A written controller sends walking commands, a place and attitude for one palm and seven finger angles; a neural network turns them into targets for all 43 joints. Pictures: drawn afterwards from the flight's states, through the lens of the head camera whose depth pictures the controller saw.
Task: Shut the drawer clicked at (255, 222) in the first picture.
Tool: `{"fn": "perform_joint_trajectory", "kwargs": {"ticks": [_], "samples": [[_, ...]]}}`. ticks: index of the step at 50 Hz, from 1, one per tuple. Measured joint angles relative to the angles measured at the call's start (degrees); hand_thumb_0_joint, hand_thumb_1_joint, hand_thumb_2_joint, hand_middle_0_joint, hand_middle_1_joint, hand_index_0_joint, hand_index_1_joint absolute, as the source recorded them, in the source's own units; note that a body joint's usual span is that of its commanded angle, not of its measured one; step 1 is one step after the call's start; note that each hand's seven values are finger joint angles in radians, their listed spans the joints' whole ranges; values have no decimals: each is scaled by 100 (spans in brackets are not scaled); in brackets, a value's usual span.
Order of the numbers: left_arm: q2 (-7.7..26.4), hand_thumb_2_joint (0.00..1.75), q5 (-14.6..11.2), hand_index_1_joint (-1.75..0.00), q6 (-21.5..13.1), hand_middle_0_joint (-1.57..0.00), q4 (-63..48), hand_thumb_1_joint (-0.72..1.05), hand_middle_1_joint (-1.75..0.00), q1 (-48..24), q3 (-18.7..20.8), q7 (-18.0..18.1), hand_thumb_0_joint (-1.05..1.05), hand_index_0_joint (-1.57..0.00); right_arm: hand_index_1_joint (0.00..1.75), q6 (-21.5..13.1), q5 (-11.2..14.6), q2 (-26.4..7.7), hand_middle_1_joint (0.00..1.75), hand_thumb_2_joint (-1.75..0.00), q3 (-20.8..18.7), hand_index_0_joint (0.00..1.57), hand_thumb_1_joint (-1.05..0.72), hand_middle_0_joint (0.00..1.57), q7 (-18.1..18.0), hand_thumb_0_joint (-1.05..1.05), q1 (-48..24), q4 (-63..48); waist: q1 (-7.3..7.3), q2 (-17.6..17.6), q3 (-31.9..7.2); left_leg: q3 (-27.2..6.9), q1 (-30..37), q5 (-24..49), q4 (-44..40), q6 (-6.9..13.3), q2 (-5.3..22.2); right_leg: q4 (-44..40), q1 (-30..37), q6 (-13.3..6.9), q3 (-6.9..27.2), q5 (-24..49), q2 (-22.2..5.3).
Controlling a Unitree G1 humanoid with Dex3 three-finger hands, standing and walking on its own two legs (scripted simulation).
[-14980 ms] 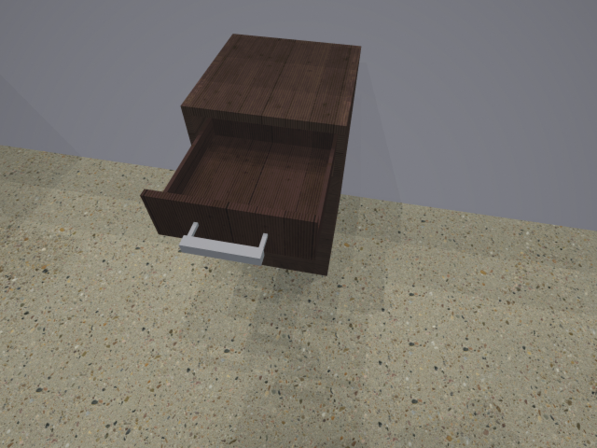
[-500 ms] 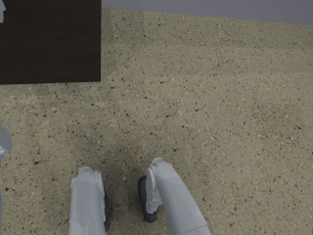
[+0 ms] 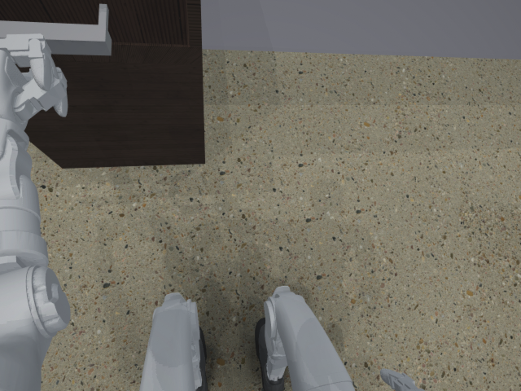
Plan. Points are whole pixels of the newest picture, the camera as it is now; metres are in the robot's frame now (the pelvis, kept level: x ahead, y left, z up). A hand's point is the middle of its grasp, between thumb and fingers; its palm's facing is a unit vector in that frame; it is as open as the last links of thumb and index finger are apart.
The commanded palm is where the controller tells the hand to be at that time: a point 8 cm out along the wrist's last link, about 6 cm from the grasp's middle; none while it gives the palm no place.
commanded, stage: draw the hand back to the body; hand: left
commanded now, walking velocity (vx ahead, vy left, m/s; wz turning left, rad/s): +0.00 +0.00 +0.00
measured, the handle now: (39, 23) +0.63 +0.27 +0.01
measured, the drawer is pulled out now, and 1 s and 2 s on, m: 0.00 0.00 0.00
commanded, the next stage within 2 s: step back with the hand held close in 1.26 s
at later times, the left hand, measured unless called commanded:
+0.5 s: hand out of the picture +0.34 +0.22 +0.17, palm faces +0.11 -0.98 -0.19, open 3.2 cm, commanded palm +0.31 +0.28 +0.19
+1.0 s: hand out of the picture +0.24 +0.24 +0.30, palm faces +0.42 -0.83 -0.37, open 3.2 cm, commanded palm +0.18 +0.28 +0.33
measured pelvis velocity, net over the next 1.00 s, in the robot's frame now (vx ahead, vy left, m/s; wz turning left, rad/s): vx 0.06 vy -0.01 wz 0.09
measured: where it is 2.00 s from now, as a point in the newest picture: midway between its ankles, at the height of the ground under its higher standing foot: (233, 373)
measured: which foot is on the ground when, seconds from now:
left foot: down 0.00-1.00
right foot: down 0.00-1.00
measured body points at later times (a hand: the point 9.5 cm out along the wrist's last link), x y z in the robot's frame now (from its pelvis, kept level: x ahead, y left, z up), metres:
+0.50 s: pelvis +0.04 +0.00 +0.12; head +0.08 +0.00 +0.57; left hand +0.33 +0.27 +0.18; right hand +0.21 -0.24 +0.04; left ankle +0.03 +0.10 -0.57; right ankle +0.03 -0.12 -0.57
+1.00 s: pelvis +0.06 -0.01 +0.17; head +0.04 -0.04 +0.62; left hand +0.21 +0.28 +0.33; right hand +0.27 -0.21 +0.09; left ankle +0.03 +0.10 -0.57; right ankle +0.03 -0.12 -0.57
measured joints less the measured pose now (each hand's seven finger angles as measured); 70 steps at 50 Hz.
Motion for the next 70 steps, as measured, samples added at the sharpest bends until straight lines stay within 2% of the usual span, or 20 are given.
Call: {"fn": "perform_joint_trajectory", "kwargs": {"ticks": [6,10,14,20,21,24,27,30,35,41,45,50,57,60,65,70], "samples": [[-707,90,-545,-160,524,-139,-1770,90,-160,1798,-428,-59,2,-139,30,-46,294,38,30,-89,-110,20,-91,20,1,1,-10,-138,413,9,-8,111,1179,249,-1030,-29,-56,-960,1119,3,119,236,-26],[-1028,90,-779,-160,537,-139,-2128,89,-159,2511,-650,148,2,-140,30,-268,349,41,30,-89,-107,20,-91,20,-109,1,-51,-109,603,-59,-162,88,1991,414,-1638,-66,-126,-1544,1944,-16,99,363,-71],[-1130,90,-815,-160,361,-140,-2005,89,-160,2752,-911,253,1,-140,30,-421,354,-18,30,-89,-148,20,-91,20,-194,1,-174,-106,698,-114,-241,3,2631,471,-1947,-100,-183,-1874,2633,-43,18,389,-106],[-1264,90,-881,-160,421,-140,-2406,90,-160,3454,-1342,8,1,-140,30,-441,409,-127,30,-89,-210,20,-91,20,-270,1,-310,-358,725,-70,-128,23,3547,583,-2418,-95,-202,-2373,3553,-36,42,523,-109],[-1285,90,-727,-160,507,-140,-2593,90,-160,3643,-1417,156,1,-140,30,-401,416,-109,30,-89,-219,20,-91,20,-303,1,-308,-405,750,-92,-110,76,3737,618,-2552,-91,-204,-2476,3710,-31,94,561,-113],[-1357,90,-348,-160,959,-139,-3234,89,-160,4308,-1610,948,1,-140,30,-218,419,-6,30,-90,-212,20,-91,20,-456,1,-284,-553,812,-127,-59,232,4373,785,-3077,-69,-225,-2889,4247,-9,249,714,-135],[-1415,90,-164,-160,1329,-139,-3731,89,-159,4882,-1681,1593,1,-140,30,-126,430,73,30,-90,-157,20,-91,20,-601,1,-240,-659,869,-81,21,297,4950,950,-3557,-78,-260,-3316,4784,0,315,870,-161],[-1396,90,-72,-160,1560,-139,-4037,89,-159,5197,-1692,2026,1,-140,30,-124,431,128,30,-90,-92,20,-91,20,-717,1,-224,-619,967,-46,131,305,5458,1093,-3954,-78,-298,-3685,5283,6,324,995,-187],[-1408,90,-5,-160,1737,-139,-4533,89,-159,5472,-1710,2400,1,-140,30,-298,412,134,30,-90,-12,20,-91,20,-776,1,-252,-387,1135,35,305,278,6199,1296,-4516,-79,-354,-4243,6036,9,299,1181,-225],[-1496,90,-31,-160,1724,-139,-5437,89,-159,6191,-1719,2404,1,-140,30,-527,376,140,30,-90,12,20,-91,20,-693,2,-339,-212,1190,95,420,320,6958,1486,-5119,-88,-386,-4792,6754,12,345,1357,-243],[-1460,90,-58,-160,1709,-140,-6056,89,-159,6774,-1558,2338,1,-140,30,-652,340,160,30,-90,-25,20,-91,20,-641,2,-387,-169,1212,84,498,338,7321,1573,-5411,-112,-371,-5071,7101,-6,367,1447,-220],[-1347,90,-56,-160,1674,-140,-6940,89,-159,7409,-1239,2344,1,-140,30,-852,291,123,30,-90,-112,20,-91,20,-589,2,-372,-125,1321,108,546,317,7599,1645,-5632,-143,-349,-5333,7401,-29,350,1535,-189],[-1305,90,-38,-160,1410,-140,-7830,89,-159,7963,-902,2348,1,-140,30,-1051,257,104,30,-90,-204,20,-91,20,-561,2,-393,-15,1466,202,562,285,7790,1697,-5755,-162,-332,-5496,7618,-48,319,1598,-166],[-1403,90,-31,-160,1345,-140,-7697,89,-159,7924,-890,2339,1,-140,30,-1023,256,127,30,-90,-216,20,-91,20,-574,2,-444,15,1480,231,629,264,7814,1724,-5765,-172,-325,-5505,7649,-58,298,1617,-159],[-1555,90,-5,-160,1444,-140,-7256,89,-159,7744,-996,2332,1,-140,30,-995,230,177,30,-90,-191,20,-91,20,-620,2,-448,61,1468,188,754,250,7813,1781,-5790,-193,-303,-5510,7639,-87,284,1657,-136],[-1518,90,31,-160,1478,-140,-7446,89,-159,7839,-1121,2362,1,-140,30,-1137,202,172,30,-90,-175,20,-91,20,-638,2,-302,123,1444,142,723,274,7869,1780,-5817,-210,-285,-5530,7681,-103,309,1665,-119]]}}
